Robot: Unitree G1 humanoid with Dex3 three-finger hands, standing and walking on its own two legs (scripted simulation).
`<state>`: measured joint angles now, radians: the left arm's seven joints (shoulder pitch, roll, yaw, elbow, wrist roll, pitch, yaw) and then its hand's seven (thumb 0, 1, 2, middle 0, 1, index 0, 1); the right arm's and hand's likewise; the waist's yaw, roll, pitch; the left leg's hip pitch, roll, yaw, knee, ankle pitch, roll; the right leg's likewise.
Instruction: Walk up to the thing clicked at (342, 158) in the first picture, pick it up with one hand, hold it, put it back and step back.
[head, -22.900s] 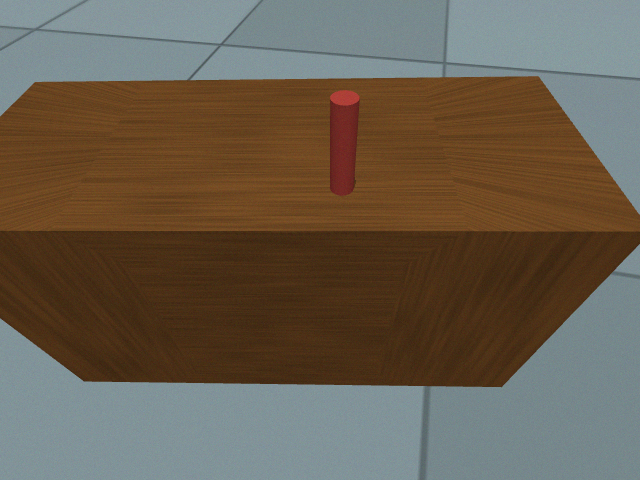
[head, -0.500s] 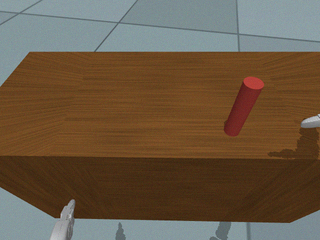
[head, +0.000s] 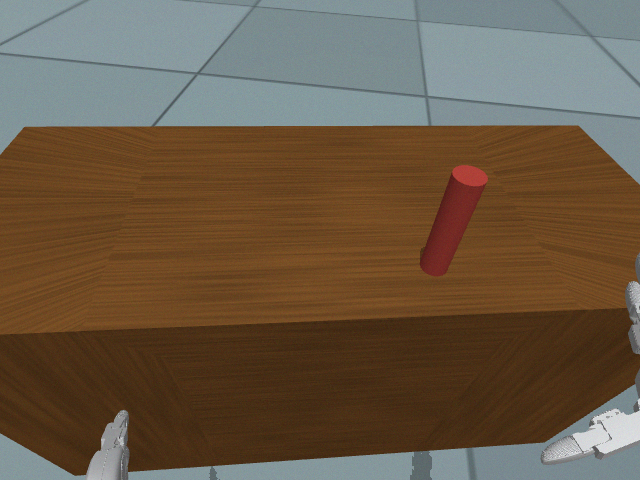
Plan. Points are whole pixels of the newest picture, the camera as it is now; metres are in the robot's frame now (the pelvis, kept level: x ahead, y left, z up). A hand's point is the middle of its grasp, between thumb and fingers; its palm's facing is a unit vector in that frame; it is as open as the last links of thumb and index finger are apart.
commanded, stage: sink last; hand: right
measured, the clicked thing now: (449, 225) +0.44 -0.21 +0.08
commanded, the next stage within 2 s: home in 0.36 s
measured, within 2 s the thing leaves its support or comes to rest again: neither
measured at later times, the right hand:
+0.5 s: hand (617, 360) +0.18 -0.25 +0.16, palm faces +0.42 +0.81 -0.41, open 17.4 cm
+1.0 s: hand (471, 458) +0.16 -0.19 -0.06, palm faces +0.10 +0.96 -0.24, open 17.7 cm
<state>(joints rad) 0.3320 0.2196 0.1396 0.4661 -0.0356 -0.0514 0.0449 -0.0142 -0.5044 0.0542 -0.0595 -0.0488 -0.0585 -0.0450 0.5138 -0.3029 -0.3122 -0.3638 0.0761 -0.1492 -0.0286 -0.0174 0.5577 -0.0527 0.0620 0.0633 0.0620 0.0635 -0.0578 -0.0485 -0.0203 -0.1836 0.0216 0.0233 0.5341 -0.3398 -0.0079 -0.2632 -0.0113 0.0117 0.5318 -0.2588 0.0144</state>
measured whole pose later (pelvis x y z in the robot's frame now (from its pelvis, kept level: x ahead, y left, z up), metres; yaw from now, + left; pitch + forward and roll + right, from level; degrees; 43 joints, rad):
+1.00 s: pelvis +0.00 +0.00 +0.01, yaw +0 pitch +0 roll -1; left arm 0.18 0.18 0.02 0.64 -0.01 -0.09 0.06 0.00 0.72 0.80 -0.19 -0.27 -0.19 -0.26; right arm 0.37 -0.20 -0.05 0.35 0.01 -0.16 -0.03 -0.02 0.58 -0.03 0.05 0.05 0.05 0.05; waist -0.01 0.00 0.04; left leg -0.16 0.02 0.02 0.47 -0.30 0.00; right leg -0.23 -0.01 0.00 0.44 -0.21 0.02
